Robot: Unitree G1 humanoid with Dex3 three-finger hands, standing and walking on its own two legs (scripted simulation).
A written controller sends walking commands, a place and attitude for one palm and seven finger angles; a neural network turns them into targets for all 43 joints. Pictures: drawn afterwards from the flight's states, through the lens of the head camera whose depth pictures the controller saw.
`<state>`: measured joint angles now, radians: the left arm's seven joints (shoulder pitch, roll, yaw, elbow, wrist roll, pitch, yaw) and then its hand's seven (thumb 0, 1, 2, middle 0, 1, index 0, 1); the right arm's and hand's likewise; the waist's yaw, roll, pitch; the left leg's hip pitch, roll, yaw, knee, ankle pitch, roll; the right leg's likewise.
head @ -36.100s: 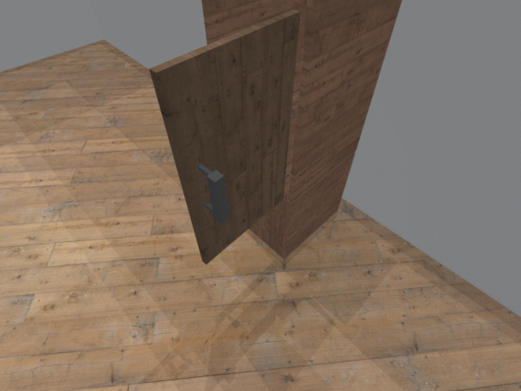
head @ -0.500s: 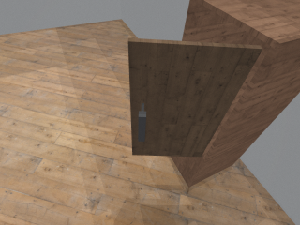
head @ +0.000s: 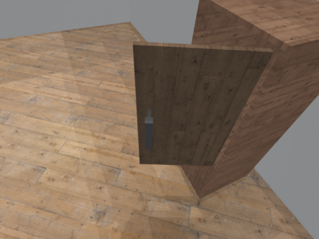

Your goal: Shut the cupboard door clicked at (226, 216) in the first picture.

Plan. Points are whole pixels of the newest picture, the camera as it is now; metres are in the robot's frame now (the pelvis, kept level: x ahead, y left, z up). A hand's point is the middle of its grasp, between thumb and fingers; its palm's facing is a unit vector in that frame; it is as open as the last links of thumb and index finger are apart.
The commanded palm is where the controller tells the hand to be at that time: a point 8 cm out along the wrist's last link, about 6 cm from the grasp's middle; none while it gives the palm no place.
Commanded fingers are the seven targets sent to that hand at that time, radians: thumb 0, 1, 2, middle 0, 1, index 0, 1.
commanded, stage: look again from close up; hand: left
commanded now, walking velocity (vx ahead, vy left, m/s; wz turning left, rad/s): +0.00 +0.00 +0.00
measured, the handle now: (149, 129) +0.46 +0.07 -0.05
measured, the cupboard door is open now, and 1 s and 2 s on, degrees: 64 64 64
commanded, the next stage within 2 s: shuffle to correct the standing spot in 0.24 s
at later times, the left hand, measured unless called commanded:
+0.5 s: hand out of the picture +0.00 +0.13 -0.18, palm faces -0.01 -0.99 -0.17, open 7.4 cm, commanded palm none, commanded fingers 0.00 0.90 0.90 -0.20 -0.30 -0.20 -0.30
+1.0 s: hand out of the picture +0.00 +0.06 -0.19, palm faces +0.09 -0.98 -0.16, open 7.4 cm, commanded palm none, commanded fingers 0.00 0.90 0.90 -0.20 -0.30 -0.20 -0.30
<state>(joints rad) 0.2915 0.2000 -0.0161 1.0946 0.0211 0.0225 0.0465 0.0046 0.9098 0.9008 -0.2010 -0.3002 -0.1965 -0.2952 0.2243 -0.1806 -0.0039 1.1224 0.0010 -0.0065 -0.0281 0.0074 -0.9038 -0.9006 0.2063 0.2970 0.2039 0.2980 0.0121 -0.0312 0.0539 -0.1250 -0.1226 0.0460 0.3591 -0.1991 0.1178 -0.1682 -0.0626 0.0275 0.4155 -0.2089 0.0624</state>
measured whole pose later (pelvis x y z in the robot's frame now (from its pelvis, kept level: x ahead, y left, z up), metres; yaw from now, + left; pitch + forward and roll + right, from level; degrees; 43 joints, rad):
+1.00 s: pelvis +0.02 -0.10 -0.01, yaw +2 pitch +1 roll -1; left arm 0.32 0.15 0.04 0.99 0.04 0.05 0.03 0.00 0.91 0.90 -0.20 -0.30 -0.20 -0.30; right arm 0.23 -0.17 -0.05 1.09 -0.01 0.03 -0.07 0.01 -0.91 -0.90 0.20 0.30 0.20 0.30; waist 0.02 -0.02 0.06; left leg -0.39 0.04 0.07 0.92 -0.51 -0.01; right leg -0.22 0.10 -0.08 0.46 -0.26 -0.11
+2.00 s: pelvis +0.03 -0.17 -0.01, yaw +1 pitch -1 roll +2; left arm 0.24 0.22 0.00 1.04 0.02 0.02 0.02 0.01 0.91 0.90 -0.20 -0.30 -0.20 -0.30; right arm 0.27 -0.22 -0.01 0.93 -0.02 0.02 -0.01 0.02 -0.93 -0.90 0.21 0.30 0.20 0.30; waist -0.01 0.07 0.02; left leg -0.19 0.05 0.05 0.56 -0.35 -0.05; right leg -0.30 -0.10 0.08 0.61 -0.29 0.09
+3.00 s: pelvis +0.05 -0.19 -0.01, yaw +1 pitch -1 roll +1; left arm 0.18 0.22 0.02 1.08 0.02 0.00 0.02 0.00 0.91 0.90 -0.20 -0.30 -0.20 -0.30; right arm 0.23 -0.21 -0.01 1.07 -0.01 -0.01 -0.02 0.01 -0.91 -0.90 0.20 0.30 0.20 0.30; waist 0.00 0.01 0.06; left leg -0.13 0.09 0.03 0.45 -0.30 -0.08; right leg -0.25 -0.07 0.04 0.53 -0.27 0.05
